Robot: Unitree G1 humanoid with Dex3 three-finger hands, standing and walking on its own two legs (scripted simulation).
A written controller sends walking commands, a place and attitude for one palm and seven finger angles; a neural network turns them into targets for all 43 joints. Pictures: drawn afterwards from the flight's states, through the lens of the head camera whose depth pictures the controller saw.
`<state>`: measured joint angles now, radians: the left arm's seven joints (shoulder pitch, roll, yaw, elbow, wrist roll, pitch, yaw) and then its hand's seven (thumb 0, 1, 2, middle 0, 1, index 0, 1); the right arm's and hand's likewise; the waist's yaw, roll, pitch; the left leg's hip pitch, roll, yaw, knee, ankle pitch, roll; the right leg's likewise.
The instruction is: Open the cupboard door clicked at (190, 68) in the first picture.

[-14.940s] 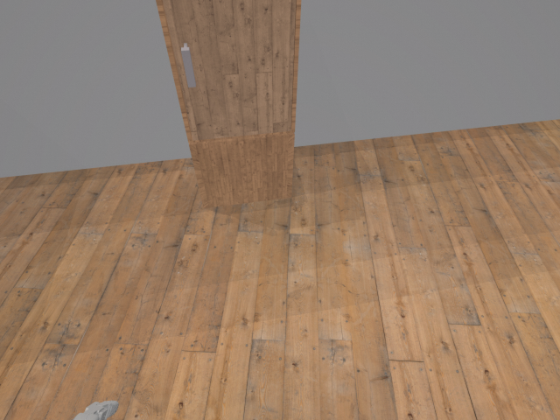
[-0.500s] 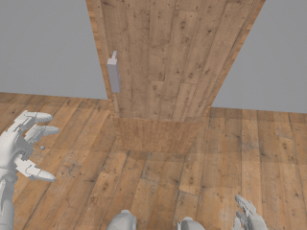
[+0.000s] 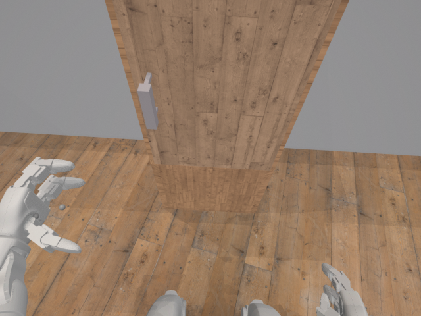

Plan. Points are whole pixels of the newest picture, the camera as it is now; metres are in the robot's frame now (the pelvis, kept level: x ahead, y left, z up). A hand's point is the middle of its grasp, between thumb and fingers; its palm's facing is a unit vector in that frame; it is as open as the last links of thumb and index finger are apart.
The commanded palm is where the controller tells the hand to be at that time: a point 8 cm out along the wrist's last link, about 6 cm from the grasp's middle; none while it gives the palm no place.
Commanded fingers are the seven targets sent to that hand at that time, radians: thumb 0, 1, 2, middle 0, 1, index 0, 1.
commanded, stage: move the hooked fingers beside the handle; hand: left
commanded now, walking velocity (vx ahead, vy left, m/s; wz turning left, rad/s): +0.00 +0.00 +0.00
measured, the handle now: (150, 101) +0.57 +0.18 +0.04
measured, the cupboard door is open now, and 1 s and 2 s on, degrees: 0 0 0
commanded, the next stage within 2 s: none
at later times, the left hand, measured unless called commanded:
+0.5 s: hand (84, 164) +0.37 +0.27 +0.05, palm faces +0.02 -1.00 -0.03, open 13.9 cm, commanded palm +0.35 +0.31 +0.05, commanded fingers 0.00 -0.50 0.30 -0.30 -1.20 -0.30 -1.20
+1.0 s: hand (101, 139) +0.44 +0.26 +0.05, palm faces -0.01 -1.00 -0.01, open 13.9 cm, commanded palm +0.43 +0.30 +0.05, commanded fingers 0.00 -0.50 0.30 -0.30 -1.20 -0.30 -1.20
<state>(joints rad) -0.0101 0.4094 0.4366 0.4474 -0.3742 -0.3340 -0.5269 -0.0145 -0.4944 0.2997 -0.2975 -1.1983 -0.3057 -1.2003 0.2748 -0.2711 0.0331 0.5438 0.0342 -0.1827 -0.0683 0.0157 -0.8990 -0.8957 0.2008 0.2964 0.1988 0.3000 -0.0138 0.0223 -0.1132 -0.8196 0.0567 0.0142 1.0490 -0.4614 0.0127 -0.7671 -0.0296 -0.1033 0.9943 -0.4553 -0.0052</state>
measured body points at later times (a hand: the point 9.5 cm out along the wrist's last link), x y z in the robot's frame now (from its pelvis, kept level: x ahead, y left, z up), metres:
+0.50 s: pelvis +0.00 +0.00 -0.01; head +0.09 +0.01 +0.44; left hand +0.37 +0.32 +0.06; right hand +0.10 -0.27 -0.10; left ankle +0.03 +0.11 -0.67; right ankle +0.02 -0.12 -0.67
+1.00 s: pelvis +0.00 +0.02 -0.01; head +0.11 +0.04 +0.42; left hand +0.44 +0.31 +0.05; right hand +0.07 -0.25 -0.11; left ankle +0.03 +0.11 -0.67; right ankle +0.02 -0.12 -0.67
